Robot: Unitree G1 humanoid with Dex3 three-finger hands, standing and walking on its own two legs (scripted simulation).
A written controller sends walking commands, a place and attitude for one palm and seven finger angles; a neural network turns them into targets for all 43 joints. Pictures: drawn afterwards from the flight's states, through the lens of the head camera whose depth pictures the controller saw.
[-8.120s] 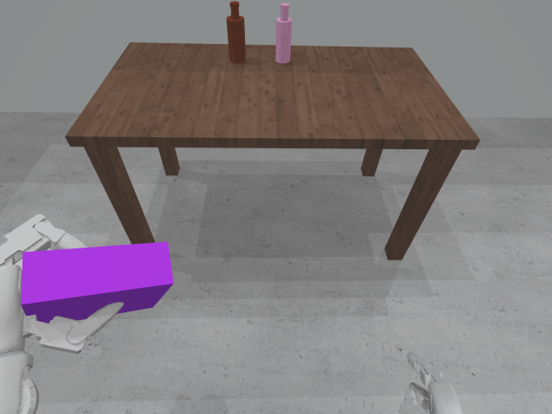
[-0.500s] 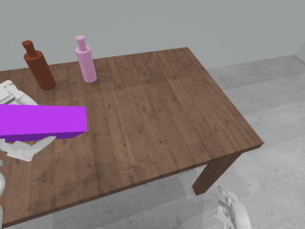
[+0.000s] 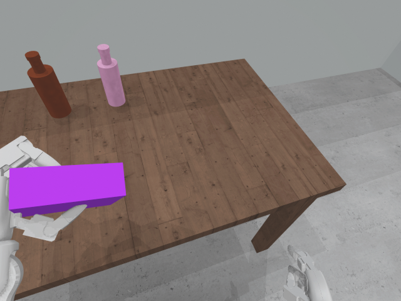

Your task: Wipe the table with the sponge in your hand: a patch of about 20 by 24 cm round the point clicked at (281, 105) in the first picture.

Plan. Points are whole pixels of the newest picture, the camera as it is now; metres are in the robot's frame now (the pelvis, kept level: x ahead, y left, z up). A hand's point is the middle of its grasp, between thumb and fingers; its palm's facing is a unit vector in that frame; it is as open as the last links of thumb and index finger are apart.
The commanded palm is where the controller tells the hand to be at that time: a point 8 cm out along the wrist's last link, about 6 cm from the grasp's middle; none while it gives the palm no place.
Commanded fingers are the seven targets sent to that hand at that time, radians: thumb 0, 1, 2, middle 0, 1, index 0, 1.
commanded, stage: come to a stop and stand still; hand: left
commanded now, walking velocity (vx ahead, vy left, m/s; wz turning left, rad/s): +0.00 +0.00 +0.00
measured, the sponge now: (87, 188) +0.24 +0.21 +0.14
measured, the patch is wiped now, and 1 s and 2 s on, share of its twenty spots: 0.00 0.00 0.00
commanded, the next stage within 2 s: look again from close up in 0.04 s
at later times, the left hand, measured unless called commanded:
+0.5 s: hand (46, 183) +0.23 +0.26 +0.15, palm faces +0.37 -0.86 -0.36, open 9.1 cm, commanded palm +0.17 +0.29 +0.17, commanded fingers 0.00 0.10 1.30 -1.20 -1.60 -1.20 -1.60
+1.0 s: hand (83, 186) +0.23 +0.20 +0.16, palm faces +0.33 -0.86 -0.38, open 9.1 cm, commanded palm +0.17 +0.24 +0.17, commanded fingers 0.00 0.10 1.30 -1.20 -1.60 -1.20 -1.60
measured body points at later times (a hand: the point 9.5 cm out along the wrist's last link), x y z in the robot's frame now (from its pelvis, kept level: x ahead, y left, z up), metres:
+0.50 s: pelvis +0.01 +0.01 +0.00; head +0.05 +0.04 +0.45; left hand +0.21 +0.30 +0.17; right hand +0.20 -0.21 -0.07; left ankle +0.03 +0.11 -0.74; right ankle +0.03 -0.15 -0.74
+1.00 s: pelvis +0.01 -0.04 +0.00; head +0.04 -0.02 +0.44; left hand +0.21 +0.25 +0.18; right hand +0.19 -0.26 -0.08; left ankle +0.03 +0.11 -0.74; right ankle +0.03 -0.15 -0.74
